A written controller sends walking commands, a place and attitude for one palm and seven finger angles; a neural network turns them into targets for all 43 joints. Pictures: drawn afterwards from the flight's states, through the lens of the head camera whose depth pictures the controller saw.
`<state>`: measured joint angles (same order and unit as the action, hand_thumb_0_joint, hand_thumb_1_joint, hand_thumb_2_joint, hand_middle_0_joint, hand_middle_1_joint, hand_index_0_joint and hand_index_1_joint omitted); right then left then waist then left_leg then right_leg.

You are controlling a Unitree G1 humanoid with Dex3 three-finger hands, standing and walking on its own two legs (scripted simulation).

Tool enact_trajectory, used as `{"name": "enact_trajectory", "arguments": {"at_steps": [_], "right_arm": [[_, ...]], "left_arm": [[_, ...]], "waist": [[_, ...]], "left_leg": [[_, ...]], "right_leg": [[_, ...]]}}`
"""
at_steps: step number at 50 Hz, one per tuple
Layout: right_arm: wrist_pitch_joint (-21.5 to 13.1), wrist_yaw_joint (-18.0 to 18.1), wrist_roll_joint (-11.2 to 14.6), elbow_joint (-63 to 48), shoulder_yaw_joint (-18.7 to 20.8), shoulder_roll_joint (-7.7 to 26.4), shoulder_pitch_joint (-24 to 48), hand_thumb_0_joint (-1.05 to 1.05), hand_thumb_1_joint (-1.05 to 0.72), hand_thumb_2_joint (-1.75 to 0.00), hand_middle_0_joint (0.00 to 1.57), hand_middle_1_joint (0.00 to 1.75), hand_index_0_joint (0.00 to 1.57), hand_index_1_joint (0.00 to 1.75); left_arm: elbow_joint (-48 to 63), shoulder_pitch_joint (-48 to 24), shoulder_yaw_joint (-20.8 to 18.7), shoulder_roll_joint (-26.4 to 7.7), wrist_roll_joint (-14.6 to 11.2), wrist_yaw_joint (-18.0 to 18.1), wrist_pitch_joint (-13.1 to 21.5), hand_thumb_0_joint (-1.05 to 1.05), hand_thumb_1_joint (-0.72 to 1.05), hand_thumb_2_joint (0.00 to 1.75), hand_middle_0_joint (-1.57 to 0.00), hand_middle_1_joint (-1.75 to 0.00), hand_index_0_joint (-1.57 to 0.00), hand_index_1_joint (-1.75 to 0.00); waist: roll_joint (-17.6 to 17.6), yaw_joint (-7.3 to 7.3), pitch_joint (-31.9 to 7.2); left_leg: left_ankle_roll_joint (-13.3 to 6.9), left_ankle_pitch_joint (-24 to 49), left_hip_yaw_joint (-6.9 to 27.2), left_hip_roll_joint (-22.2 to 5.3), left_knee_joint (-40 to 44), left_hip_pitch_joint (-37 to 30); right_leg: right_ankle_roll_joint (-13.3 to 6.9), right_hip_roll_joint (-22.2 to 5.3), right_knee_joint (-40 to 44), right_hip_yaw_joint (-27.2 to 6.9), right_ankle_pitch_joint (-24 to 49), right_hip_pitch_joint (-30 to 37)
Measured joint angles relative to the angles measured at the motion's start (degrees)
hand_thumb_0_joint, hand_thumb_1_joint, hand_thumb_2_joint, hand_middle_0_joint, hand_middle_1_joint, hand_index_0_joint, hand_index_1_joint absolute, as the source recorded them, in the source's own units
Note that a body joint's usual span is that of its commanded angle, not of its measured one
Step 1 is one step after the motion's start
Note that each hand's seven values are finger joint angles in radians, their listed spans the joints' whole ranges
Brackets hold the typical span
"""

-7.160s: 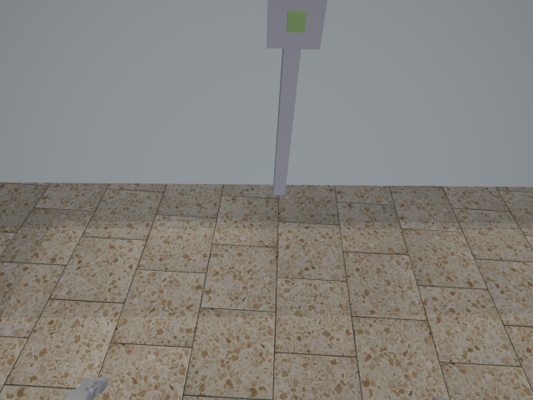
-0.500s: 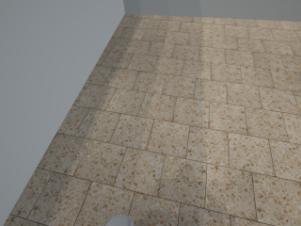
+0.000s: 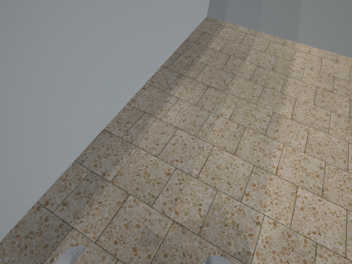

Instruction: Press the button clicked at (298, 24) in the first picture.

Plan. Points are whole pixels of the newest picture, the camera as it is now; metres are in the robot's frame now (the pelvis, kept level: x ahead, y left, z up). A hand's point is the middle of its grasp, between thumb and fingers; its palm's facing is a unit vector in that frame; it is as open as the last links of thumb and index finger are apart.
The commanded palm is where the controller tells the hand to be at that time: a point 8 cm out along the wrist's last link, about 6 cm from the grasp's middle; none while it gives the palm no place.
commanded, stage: turn to face it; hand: left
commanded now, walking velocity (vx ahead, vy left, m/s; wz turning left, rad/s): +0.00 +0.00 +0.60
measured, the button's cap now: out of the picture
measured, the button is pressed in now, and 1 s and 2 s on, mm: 0 0 0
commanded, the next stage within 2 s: take the last steps up to it in 1.80 s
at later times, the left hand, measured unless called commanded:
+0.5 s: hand out of the picture +0.01 +0.18 -0.15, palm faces +0.31 -0.91 -0.28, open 7.4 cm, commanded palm none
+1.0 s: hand out of the picture -0.07 +0.27 -0.17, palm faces +0.60 -0.77 -0.24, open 7.4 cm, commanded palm none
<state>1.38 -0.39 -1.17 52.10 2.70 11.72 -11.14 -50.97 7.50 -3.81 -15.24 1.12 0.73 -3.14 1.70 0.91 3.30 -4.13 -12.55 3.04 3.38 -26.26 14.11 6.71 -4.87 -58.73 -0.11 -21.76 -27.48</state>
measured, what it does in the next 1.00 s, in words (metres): steps on the spot, turning left: right foot, then left foot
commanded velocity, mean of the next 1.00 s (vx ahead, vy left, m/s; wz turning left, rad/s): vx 0.00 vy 0.00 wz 0.60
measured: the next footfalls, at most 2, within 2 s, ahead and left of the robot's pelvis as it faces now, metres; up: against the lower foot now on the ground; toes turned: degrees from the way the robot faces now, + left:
right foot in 0.22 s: +0.04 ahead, -0.15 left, +0.00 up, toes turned +8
left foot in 0.66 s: -0.02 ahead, +0.12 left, +0.00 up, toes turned +32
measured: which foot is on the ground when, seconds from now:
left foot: down 0.00-0.22, up 0.24-0.64, down 0.66-1.00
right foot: up 0.00-0.20, down 0.22-0.66, up 0.68-1.00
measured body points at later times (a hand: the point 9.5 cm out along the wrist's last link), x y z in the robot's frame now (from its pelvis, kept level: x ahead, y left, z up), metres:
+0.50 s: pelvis -0.01 -0.04 +0.00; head +0.03 -0.05 +0.45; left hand -0.01 +0.22 -0.13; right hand +0.12 -0.29 -0.16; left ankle -0.07 +0.10 -0.66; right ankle +0.00 -0.16 -0.74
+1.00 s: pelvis -0.03 +0.03 +0.00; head -0.02 +0.07 +0.45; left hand -0.11 +0.31 -0.15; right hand +0.19 -0.12 -0.12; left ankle -0.06 +0.09 -0.74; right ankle +0.06 -0.12 -0.66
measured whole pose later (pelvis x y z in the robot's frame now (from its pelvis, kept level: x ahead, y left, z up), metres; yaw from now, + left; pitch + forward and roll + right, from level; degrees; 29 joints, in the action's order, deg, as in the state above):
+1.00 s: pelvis -0.03 +0.03 +0.00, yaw +36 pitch +0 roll -2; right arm 1.1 -0.3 -1.0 51.5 2.1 11.6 -10.8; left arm -51.1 8.6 -3.7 -15.7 1.2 0.7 -3.2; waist 1.9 0.3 3.4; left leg -4.7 -11.7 3.2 4.3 -25.7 13.9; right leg 6.7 -5.3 -62.6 -0.4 -20.2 -28.5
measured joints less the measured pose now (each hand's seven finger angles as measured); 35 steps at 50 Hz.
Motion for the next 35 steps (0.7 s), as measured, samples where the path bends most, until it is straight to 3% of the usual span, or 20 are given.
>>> {"name": "enact_trajectory", "arguments": {"at_steps": [7,11,13,15,18,21,25,31,33,35], "right_arm": [[0.9,0.1,-0.4,0.9,0.9,0.7,-3.2,0.0,-0.9,-0.89,0.2,0.3,0.21,0.3],[1.5,0.0,0.1,1.5,1.6,1.4,-4.8,0.0,-0.9,-0.89,0.2,0.3,0.21,0.3],[2.1,0.0,0.3,2.0,2.3,2.1,-4.4,0.0,-0.9,-0.89,0.2,0.3,0.21,0.3],[2.6,-0.1,0.0,2.0,2.8,2.7,-4.5,0.01,-0.91,-0.89,0.2,0.3,0.21,0.3],[3.0,-0.8,-0.2,2.3,3.1,3.5,-4.4,0.01,-0.91,-0.89,0.2,0.3,0.2,0.3],[3.4,-1.2,-0.2,2.5,3.2,4.0,-4.0,0.0,-0.91,-0.89,0.2,0.3,0.2,0.3],[4.0,-1.4,-0.1,2.8,3.0,4.2,-2.3,0.0,-0.91,-0.9,0.2,0.3,0.2,0.3],[3.0,-1.4,0.3,1.4,2.0,4.0,1.8,0.01,-0.91,-0.9,0.19,0.3,0.2,0.3],[2.0,-1.5,0.3,0.2,1.7,4.2,2.7,0.01,-0.91,-0.9,0.19,0.3,0.2,0.3],[0.7,-1.4,0.3,-0.5,1.4,3.4,4.1,0.0,-0.91,-0.9,0.2,0.3,0.2,0.3]], "left_arm": [[2.0,-3.1,0.9,1.9,-0.6,0.3,0.3,0.01,0.91,0.89,-0.2,-0.3,-0.19,-0.3],[3.4,-2.6,1.6,2.7,-0.8,0.4,1.8,0.0,0.9,0.89,-0.2,-0.3,-0.2,-0.3],[3.1,-2.0,2.0,3.5,-0.4,0.7,2.3,0.0,0.9,0.89,-0.2,-0.3,-0.2,-0.3],[2.7,-0.8,2.5,4.0,-0.2,0.8,2.1,0.0,0.9,0.89,-0.2,-0.3,-0.2,-0.3],[1.9,1.1,2.7,4.4,-0.3,0.7,1.9,0.0,0.9,0.89,-0.2,-0.3,-0.2,-0.3],[1.2,2.6,2.7,4.5,-0.1,0.7,2.2,0.01,0.9,0.89,-0.2,-0.3,-0.2,-0.3],[0.5,4.5,2.6,4.3,0.3,0.6,2.4,0.01,0.9,0.89,-0.2,-0.3,-0.2,-0.3],[-0.7,6.9,1.8,2.2,0.8,0.2,1.8,0.0,0.9,0.89,-0.2,-0.3,-0.2,-0.3],[-1.0,7.9,1.3,1.1,0.5,0.1,1.5,0.0,0.9,0.89,-0.2,-0.3,-0.2,-0.3],[-1.8,7.7,0.5,-0.5,0.1,0.1,0.4,0.01,0.9,0.89,-0.2,-0.3,-0.2,-0.3]], "waist": [[-2.2,2.36,0.2],[-3.1,2.33,-0.6],[-4.4,2.07,0.0],[-4.7,2.41,0.0],[-4.6,2.37,0.0],[-4.3,2.05,0.2],[-3.1,0.88,0.9],[-0.6,-1.41,2.3],[0.2,-1.87,2.2],[2.2,-2.42,2.7]], "left_leg": [[1.1,0.5,4.8,1.8,-1.5,2.3],[2.7,-0.5,7.1,3.6,-5.1,5.1],[4.5,-9.3,5.9,3.2,-14.0,8.4],[5.7,-13.2,3.0,2.7,-25.8,12.2],[7.3,-10.8,-0.3,-0.1,-37.8,15.5],[8.4,-8.5,-1.3,-2.9,-41.3,16.3],[9.2,-9.4,-2.5,-5.4,-37.0,14.4],[8.1,-10.7,-6.7,-5.9,-18.5,7.4],[6.9,-4.8,-7.8,-5.1,-10.1,3.9],[3.4,-5.2,-8.0,-3.5,-11.6,5.0]], "right_leg": [[-1.2,3.3,12.5,-0.7,-2.5,5.2],[-2.7,4.2,28.7,-0.3,4.8,12.4],[-5.5,4.4,28.3,1.0,5.2,12.6],[-7.0,3.3,28.7,2.7,4.8,13.9],[-7.1,1.7,30.6,5.0,5.1,16.2],[-6.7,0.4,31.2,7.4,5.0,17.6],[-6.0,-1.6,30.7,10.2,4.2,18.2],[-3.6,-5.1,26.4,13.8,1.7,16.9],[-2.3,-6.5,22.3,14.9,-0.4,15.5],[-1.8,-6.8,12.0,10.6,-6.3,11.1]]}}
